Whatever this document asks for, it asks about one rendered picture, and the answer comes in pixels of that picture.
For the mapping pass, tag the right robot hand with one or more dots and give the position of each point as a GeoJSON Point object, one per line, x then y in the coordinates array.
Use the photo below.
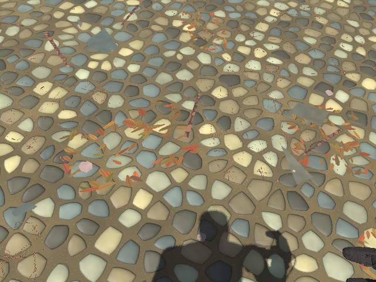
{"type": "Point", "coordinates": [361, 255]}

